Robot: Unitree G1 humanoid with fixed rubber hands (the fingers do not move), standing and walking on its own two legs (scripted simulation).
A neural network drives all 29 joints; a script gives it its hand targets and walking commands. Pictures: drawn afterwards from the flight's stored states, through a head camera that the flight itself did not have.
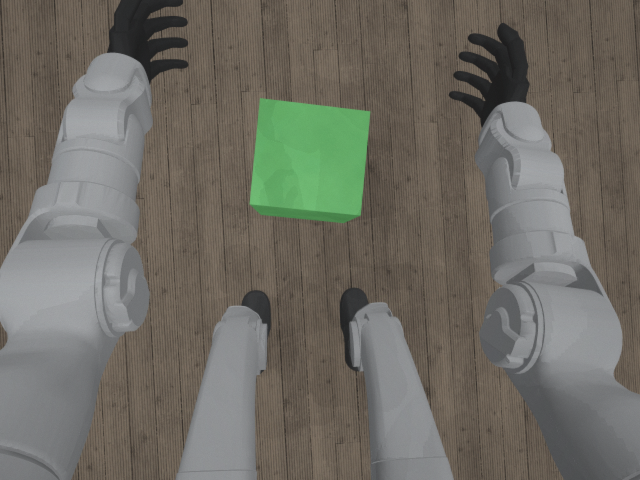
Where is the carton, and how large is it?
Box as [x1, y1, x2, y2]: [250, 98, 369, 222]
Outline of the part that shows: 260,98 250,204 260,214 337,222 344,222 360,215 369,111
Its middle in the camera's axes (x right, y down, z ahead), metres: -0.03 -0.16 +0.85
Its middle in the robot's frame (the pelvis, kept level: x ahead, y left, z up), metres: +0.51 -0.01 -0.52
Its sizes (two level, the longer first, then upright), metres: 0.210 0.200 0.250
